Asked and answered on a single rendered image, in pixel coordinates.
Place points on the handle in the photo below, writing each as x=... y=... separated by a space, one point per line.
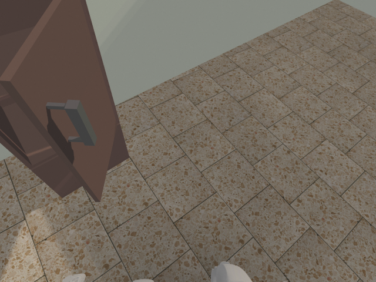
x=78 y=117

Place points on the right robot thigh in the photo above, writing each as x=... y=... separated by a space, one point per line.
x=229 y=273

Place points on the cupboard door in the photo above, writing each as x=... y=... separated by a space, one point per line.
x=56 y=63

